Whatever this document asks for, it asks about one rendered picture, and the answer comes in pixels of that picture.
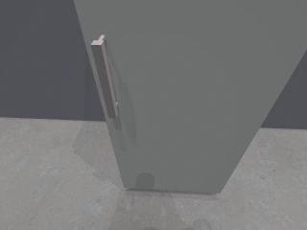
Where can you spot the handle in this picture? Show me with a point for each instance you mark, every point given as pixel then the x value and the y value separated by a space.
pixel 99 53

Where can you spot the fridge door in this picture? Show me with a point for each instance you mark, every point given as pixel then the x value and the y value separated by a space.
pixel 194 81

